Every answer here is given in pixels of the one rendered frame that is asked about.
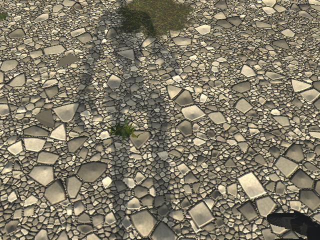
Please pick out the robot right hand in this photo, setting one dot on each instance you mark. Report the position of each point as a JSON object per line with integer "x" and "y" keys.
{"x": 298, "y": 222}

